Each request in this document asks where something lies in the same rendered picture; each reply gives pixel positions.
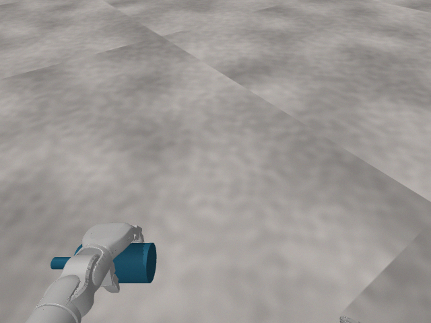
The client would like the bottle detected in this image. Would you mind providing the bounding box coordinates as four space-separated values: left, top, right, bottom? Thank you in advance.
51 243 156 283

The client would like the left robot arm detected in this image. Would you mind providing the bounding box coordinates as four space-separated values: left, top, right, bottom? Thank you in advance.
25 244 112 323

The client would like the left robot hand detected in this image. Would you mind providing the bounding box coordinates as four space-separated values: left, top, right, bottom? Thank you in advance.
82 222 144 293

